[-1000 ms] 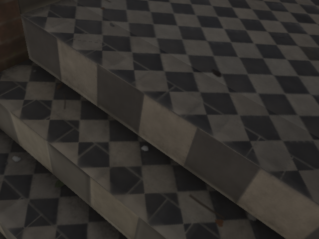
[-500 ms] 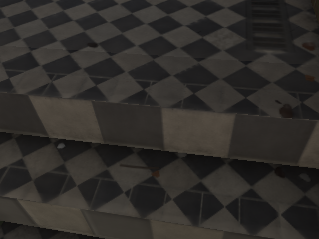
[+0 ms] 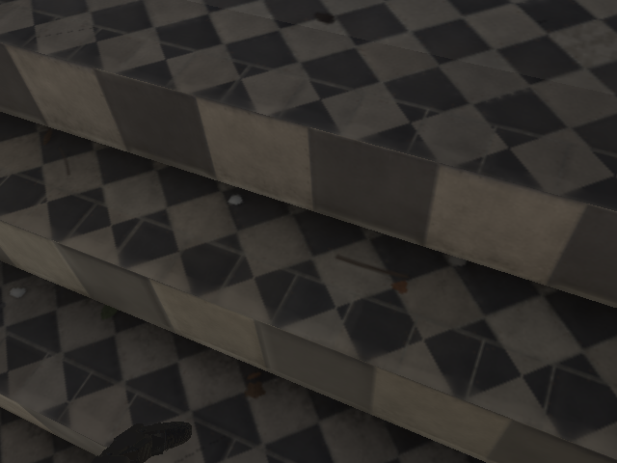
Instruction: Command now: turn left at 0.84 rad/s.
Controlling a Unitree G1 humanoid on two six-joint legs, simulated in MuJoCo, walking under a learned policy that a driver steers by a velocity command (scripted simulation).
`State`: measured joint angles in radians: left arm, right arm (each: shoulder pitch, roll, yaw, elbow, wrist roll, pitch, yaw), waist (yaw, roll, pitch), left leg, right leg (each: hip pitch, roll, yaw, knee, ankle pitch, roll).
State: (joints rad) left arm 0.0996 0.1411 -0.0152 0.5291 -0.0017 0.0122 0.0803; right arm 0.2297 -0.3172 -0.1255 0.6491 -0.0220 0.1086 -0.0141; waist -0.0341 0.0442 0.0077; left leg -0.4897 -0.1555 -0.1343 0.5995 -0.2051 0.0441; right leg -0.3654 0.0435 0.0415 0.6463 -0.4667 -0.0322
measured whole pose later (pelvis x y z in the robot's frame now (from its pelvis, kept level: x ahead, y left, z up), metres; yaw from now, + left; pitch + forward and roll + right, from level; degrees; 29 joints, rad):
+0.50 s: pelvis -0.01 +0.05 +0.00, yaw +12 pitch -2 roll +2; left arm 0.27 0.23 0.07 0.72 -0.03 0.07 0.02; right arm -0.01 -0.11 0.01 0.50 -0.06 0.04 0.01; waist 0.13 -0.04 0.10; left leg -0.33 0.01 0.10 0.61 -0.24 0.02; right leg -0.34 -0.04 -0.05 0.84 -0.44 0.02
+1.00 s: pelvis -0.01 +0.14 -0.21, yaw -15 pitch +6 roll +3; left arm -0.05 0.11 0.01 0.48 0.06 -0.02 0.09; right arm 0.43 -0.18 -0.05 0.92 -0.11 -0.15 0.00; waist -0.06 -0.05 -0.09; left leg -0.14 -0.06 0.20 0.46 -0.39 0.06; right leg -1.15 0.04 0.06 2.46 -0.50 -0.07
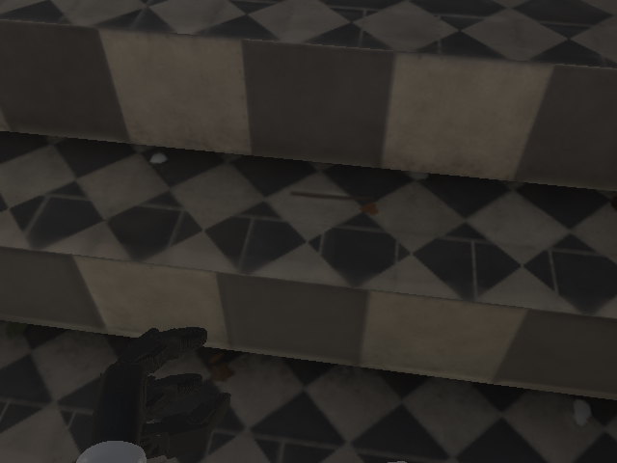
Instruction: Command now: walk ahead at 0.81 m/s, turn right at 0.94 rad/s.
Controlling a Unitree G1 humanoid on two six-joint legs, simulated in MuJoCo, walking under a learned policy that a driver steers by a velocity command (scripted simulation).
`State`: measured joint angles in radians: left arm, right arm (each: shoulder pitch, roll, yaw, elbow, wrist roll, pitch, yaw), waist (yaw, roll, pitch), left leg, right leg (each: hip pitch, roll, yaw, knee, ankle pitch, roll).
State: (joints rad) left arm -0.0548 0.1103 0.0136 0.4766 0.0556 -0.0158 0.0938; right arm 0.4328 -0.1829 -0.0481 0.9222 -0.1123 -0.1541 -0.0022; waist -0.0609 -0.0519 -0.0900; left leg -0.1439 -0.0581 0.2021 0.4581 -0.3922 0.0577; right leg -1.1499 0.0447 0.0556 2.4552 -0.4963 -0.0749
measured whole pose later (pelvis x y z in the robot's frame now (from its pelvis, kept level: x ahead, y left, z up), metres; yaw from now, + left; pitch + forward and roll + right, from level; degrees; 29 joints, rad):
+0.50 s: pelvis +0.13 -0.03 +0.21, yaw +0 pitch +2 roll +0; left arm 0.33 0.25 0.05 1.02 0.03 -0.15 0.02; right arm 0.14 -0.08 -0.02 0.61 0.02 -0.02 -0.01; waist -0.09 -0.03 -0.08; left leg -1.36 -0.08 -0.12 2.36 -0.17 0.13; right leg -0.23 -0.10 -0.27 0.60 -0.39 -0.01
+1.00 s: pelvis +0.39 +0.10 +0.41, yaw +21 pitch +10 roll +0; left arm -0.21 0.14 -0.03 0.48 0.06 -0.17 -0.05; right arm 0.36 -0.23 -0.07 0.88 -0.04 -0.03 -0.07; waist -0.13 0.05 -0.08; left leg -0.48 -0.25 -0.12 0.59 -0.20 0.17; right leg -0.55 0.11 0.02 1.95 -0.28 -0.01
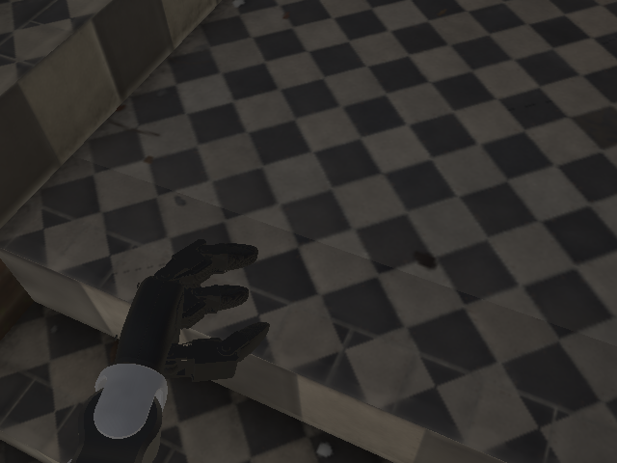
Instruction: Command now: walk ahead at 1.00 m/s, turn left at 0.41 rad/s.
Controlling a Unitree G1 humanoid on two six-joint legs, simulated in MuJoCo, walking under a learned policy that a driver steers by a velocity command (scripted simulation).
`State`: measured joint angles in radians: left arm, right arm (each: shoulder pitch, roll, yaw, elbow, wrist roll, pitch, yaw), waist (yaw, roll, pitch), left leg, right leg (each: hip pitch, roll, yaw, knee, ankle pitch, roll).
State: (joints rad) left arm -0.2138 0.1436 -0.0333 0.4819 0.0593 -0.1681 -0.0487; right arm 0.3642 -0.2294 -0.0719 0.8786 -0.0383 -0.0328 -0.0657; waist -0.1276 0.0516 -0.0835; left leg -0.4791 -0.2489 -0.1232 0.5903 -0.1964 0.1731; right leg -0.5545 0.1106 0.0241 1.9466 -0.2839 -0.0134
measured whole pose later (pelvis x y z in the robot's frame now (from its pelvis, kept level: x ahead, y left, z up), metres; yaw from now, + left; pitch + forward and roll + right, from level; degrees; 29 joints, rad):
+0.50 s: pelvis +0.24 +0.00 +0.13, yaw -17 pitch +2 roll -7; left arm 0.24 0.28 0.09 0.85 0.04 -0.03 0.03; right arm 0.22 -0.17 -0.04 0.64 -0.05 -0.10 -0.02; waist -0.01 -0.01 -0.08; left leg -0.97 -0.05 -0.23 2.11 -0.36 0.02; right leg -0.35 0.14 -0.22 0.94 -0.89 -0.17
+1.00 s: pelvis +0.55 +0.04 +0.35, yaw -35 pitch +0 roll +1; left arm 0.04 0.23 0.06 0.57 0.04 0.01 0.01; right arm 0.42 -0.18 -0.04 0.86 -0.05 -0.13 -0.01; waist -0.02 -0.06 0.00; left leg -0.33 0.08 0.22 1.03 -0.67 0.02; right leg -0.93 0.11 0.04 1.72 -0.29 -0.05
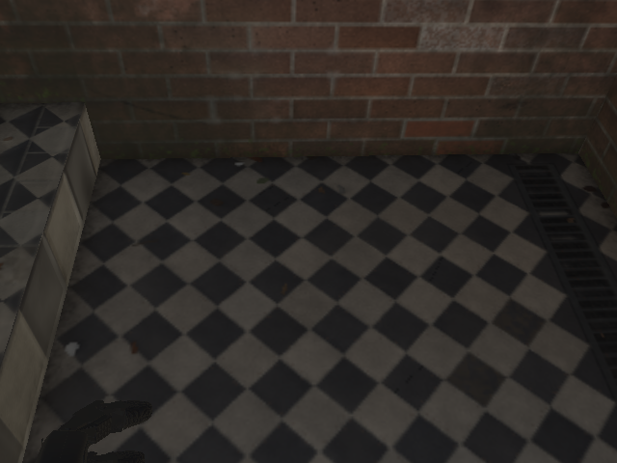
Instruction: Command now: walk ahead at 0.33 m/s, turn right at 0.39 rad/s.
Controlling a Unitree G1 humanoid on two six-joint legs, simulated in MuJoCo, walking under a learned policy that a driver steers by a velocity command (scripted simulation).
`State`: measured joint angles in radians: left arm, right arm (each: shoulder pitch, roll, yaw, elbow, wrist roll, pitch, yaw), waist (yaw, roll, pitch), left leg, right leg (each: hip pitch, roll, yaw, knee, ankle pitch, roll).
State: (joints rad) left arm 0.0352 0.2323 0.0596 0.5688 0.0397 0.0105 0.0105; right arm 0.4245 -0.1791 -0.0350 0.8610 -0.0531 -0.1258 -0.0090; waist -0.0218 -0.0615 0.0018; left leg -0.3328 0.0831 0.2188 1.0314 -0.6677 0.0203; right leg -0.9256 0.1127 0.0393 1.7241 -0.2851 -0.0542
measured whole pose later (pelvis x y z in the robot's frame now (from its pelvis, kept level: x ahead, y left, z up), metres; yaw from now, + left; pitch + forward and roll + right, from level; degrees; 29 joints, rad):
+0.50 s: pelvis +0.16 +0.03 +0.07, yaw +7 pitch -1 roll +0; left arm 0.33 0.19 0.01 0.68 0.02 -0.05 0.03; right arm 0.15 -0.20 -0.01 0.68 0.00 0.03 0.02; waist 0.06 0.01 0.02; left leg -0.47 0.03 0.03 0.89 -0.40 0.01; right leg -0.23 0.03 -0.17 0.45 -0.20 -0.10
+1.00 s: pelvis +0.32 +0.10 +0.08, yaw +18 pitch +2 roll -1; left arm 0.15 0.31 0.06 0.66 0.02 -0.02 -0.06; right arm 0.49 -0.27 -0.05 0.77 -0.03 -0.11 0.01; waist -0.08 -0.03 -0.07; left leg 0.11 -0.05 -0.03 0.12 -0.27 0.07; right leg -0.80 -0.02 0.04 0.93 -0.04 -0.02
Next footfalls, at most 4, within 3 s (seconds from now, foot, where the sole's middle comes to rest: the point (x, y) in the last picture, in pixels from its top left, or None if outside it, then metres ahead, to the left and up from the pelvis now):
0.16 right None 0.23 -0.03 -0.70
0.62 left None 0.21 0.15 -0.70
1.20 right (261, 382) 0.68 0.09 -0.70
1.60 left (232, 237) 1.11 0.18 -0.70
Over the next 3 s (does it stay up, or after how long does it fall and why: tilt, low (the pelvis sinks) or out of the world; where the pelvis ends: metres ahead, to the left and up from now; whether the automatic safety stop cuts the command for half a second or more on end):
stays up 0.89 0.14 0.07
